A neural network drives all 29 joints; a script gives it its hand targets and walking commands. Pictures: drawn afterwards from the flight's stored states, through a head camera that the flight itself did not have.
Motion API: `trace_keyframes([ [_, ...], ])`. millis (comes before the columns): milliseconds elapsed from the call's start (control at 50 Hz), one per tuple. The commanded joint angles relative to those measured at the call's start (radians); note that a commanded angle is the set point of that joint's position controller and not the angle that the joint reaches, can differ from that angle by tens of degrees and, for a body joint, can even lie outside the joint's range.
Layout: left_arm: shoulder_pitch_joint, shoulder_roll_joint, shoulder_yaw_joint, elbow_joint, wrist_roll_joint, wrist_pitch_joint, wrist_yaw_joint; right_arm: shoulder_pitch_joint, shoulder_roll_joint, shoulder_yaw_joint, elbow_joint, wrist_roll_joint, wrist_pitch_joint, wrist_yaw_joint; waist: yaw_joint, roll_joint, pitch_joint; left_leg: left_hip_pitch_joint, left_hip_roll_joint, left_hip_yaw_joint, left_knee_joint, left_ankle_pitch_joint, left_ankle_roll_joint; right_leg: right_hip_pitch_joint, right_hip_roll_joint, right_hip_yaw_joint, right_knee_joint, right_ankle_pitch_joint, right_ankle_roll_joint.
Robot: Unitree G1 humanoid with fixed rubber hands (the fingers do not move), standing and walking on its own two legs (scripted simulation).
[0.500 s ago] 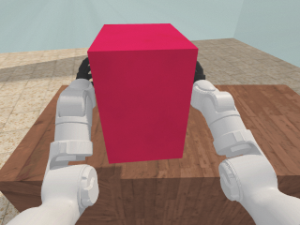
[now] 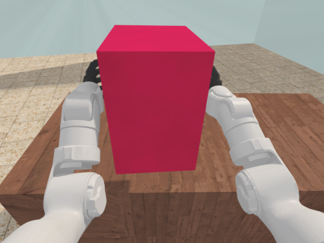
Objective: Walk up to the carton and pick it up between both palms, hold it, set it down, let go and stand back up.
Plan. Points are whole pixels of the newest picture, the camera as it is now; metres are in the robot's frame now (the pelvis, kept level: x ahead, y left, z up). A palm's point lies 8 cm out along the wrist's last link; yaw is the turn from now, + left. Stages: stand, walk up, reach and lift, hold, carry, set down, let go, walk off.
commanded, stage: hold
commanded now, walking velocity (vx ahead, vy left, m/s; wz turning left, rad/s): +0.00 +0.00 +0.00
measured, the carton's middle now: (153, 94) +0.41 +0.01 +0.23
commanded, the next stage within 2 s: none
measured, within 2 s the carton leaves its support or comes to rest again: neither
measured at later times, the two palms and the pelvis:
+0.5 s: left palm (93, 89) +0.37 +0.14 +0.26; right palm (214, 95) +0.37 -0.14 +0.24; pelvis +0.00 +0.00 +0.00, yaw +0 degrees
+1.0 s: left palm (94, 92) +0.38 +0.14 +0.26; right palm (213, 95) +0.37 -0.14 +0.24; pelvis +0.01 +0.00 +0.00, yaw +0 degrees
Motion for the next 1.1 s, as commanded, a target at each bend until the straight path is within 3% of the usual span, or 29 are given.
trace_keyframes([
  [0,-0.960,-0.752,-0.398,-0.214,-0.156,-0.120,-0.144,-1.064,0.781,0.265,-0.383,0.151,-0.049,0.123,-0.018,0.051,-0.412,0.116,-0.061,-0.049,-0.064,0.248,-0.035,0.145,0.049,0.081,-0.020,0.153,0.056],
  [20,-0.941,-0.757,-0.395,-0.175,-0.146,-0.111,-0.145,-1.069,0.756,0.250,-0.366,0.149,-0.049,0.123,-0.020,0.069,-0.362,0.114,-0.058,-0.050,-0.068,0.245,-0.043,0.125,0.050,0.081,-0.028,0.149,0.048],
  [60,-0.943,-0.770,-0.413,-0.199,-0.165,-0.118,-0.147,-1.113,0.772,0.272,-0.445,0.158,-0.063,0.121,-0.010,0.056,-0.436,0.129,-0.062,-0.052,-0.048,0.283,-0.041,0.152,0.052,0.079,-0.019,0.188,0.056],
  [80,-0.956,-0.775,-0.426,-0.192,-0.169,-0.120,-0.144,-1.118,0.764,0.265,-0.432,0.157,-0.060,0.118,-0.025,0.068,-0.404,0.130,-0.059,-0.056,-0.046,0.295,-0.048,0.132,0.054,0.078,-0.020,0.195,0.053],
  [100,-0.970,-0.779,-0.438,-0.248,-0.183,-0.128,-0.140,-1.104,0.782,0.287,-0.466,0.170,-0.061,0.117,-0.023,0.065,-0.484,0.150,-0.061,-0.056,-0.034,0.320,-0.048,0.162,0.054,0.078,-0.013,0.215,0.057],
  [120,-0.966,-0.765,-0.423,-0.222,-0.171,-0.125,-0.138,-1.084,0.776,0.279,-0.428,0.169,-0.052,0.115,-0.024,0.073,-0.422,0.132,-0.064,-0.053,-0.036,0.312,-0.049,0.142,0.053,0.081,-0.015,0.211,0.055],
  [160,-0.952,-0.749,-0.393,-0.224,-0.164,-0.123,-0.138,-1.103,0.805,0.301,-0.456,0.174,-0.056,0.115,0.006,0.021,-0.448,0.130,-0.068,-0.047,-0.038,0.294,-0.025,0.159,0.052,0.079,-0.014,0.200,0.068],
  [180,-0.961,-0.744,-0.403,-0.249,-0.168,-0.128,-0.137,-1.080,0.810,0.303,-0.448,0.175,-0.052,0.114,-0.002,0.021,-0.454,0.129,-0.067,-0.047,-0.041,0.301,-0.028,0.168,0.052,0.079,-0.005,0.224,0.070],
  [200,-0.926,-0.728,-0.380,-0.197,-0.151,-0.117,-0.139,-1.066,0.789,0.292,-0.427,0.172,-0.046,0.112,0.003,0.021,-0.406,0.118,-0.069,-0.046,-0.049,0.270,-0.023,0.161,0.046,0.083,-0.018,0.206,0.070],
  [220,-0.946,-0.742,-0.406,-0.246,-0.167,-0.120,-0.140,-1.094,0.805,0.304,-0.476,0.177,-0.056,0.112,0.003,0.022,-0.468,0.126,-0.069,-0.048,-0.045,0.278,-0.023,0.175,0.047,0.080,-0.009,0.214,0.073],
  [240,-0.936,-0.733,-0.401,-0.226,-0.170,-0.117,-0.139,-1.103,0.801,0.306,-0.493,0.175,-0.053,0.111,0.008,0.015,-0.481,0.122,-0.073,-0.043,-0.045,0.261,-0.016,0.175,0.046,0.085,-0.016,0.195,0.074],
  [280,-0.964,-0.732,-0.386,-0.184,-0.150,-0.116,-0.139,-1.086,0.795,0.267,-0.407,0.145,-0.043,0.119,-0.002,0.029,-0.390,0.093,-0.067,-0.043,-0.072,0.193,-0.018,0.129,0.045,0.079,-0.030,0.110,0.064],
  [320,-0.946,-0.747,-0.379,-0.146,-0.153,-0.114,-0.142,-1.124,0.794,0.263,-0.433,0.137,-0.052,0.124,0.008,0.020,-0.394,0.085,-0.066,-0.040,-0.074,0.174,-0.011,0.125,0.045,0.085,-0.035,0.092,0.061],
  [340,-0.951,-0.748,-0.387,-0.149,-0.153,-0.118,-0.142,-1.115,0.795,0.258,-0.418,0.131,-0.051,0.123,-0.003,0.022,-0.402,0.089,-0.065,-0.041,-0.076,0.177,-0.014,0.134,0.046,0.087,-0.032,0.108,0.060],
  [380,-0.986,-0.748,-0.401,-0.199,-0.172,-0.128,-0.139,-1.142,0.816,0.278,-0.450,0.147,-0.055,0.121,-0.001,0.018,-0.466,0.099,-0.070,-0.044,-0.061,0.209,-0.013,0.155,0.047,0.085,-0.018,0.151,0.067],
  [420,-0.943,-0.748,-0.382,-0.117,-0.153,-0.118,-0.142,-1.140,0.793,0.258,-0.434,0.132,-0.052,0.118,-0.002,0.017,-0.430,0.090,-0.069,-0.041,-0.069,0.168,-0.009,0.144,0.040,0.088,-0.030,0.119,0.064],
  [480,-0.962,-0.776,-0.414,-0.191,-0.178,-0.130,-0.138,-1.148,0.818,0.278,-0.485,0.145,-0.060,0.115,-0.007,0.026,-0.500,0.117,-0.069,-0.047,-0.051,0.239,-0.017,0.170,0.048,0.088,-0.014,0.184,0.068],
  [520,-0.991,-0.770,-0.412,-0.195,-0.175,-0.131,-0.137,-1.139,0.807,0.277,-0.449,0.149,-0.054,0.115,-0.010,0.041,-0.460,0.113,-0.068,-0.049,-0.049,0.241,-0.027,0.144,0.047,0.084,-0.014,0.175,0.065],
  [540,-0.975,-0.761,-0.387,-0.141,-0.155,-0.121,-0.140,-1.119,0.782,0.253,-0.394,0.142,-0.047,0.114,-0.015,0.052,-0.376,0.090,-0.065,-0.049,-0.064,0.206,-0.028,0.118,0.042,0.087,-0.028,0.132,0.059],
  [580,-0.979,-0.780,-0.400,-0.153,-0.170,-0.125,-0.147,-1.124,0.786,0.239,-0.394,0.137,-0.053,0.117,-0.026,0.052,-0.376,0.082,-0.058,-0.050,-0.077,0.184,-0.030,0.108,0.047,0.081,-0.029,0.102,0.052],
  [660,-0.953,-0.767,-0.396,-0.191,-0.162,-0.124,-0.148,-1.107,0.785,0.281,-0.432,0.170,-0.052,0.110,-0.013,0.056,-0.439,0.116,-0.065,-0.053,-0.042,0.305,-0.038,0.173,0.047,0.087,-0.008,0.233,0.060],
  [820,-0.906,-0.731,-0.384,-0.199,-0.146,-0.112,-0.149,-1.073,0.773,0.292,-0.455,0.183,-0.041,0.102,-0.009,0.035,-0.403,0.125,-0.068,-0.051,-0.041,0.306,-0.030,0.168,0.047,0.083,-0.013,0.249,0.071],
  [900,-0.908,-0.754,-0.444,-0.294,-0.159,-0.102,-0.144,-1.023,0.760,0.310,-0.481,0.199,-0.036,0.100,-0.032,0.071,-0.441,0.175,-0.062,-0.059,-0.025,0.388,-0.060,0.183,0.060,0.074,-0.003,0.291,0.063],
  [1000,-0.934,-0.768,-0.450,-0.270,-0.182,-0.107,-0.133,-1.129,0.804,0.319,-0.567,0.179,-0.052,0.113,0.000,0.024,-0.481,0.144,-0.063,-0.055,-0.037,0.292,-0.024,0.151,0.055,0.073,-0.016,0.193,0.066],
  [1080,-0.926,-0.785,-0.481,-0.296,-0.187,-0.106,-0.122,-1.073,0.795,0.316,-0.529,0.179,-0.042,0.107,-0.022,0.053,-0.461,0.163,-0.059,-0.059,-0.028,0.338,-0.039,0.148,0.060,0.081,-0.007,0.247,0.057],
])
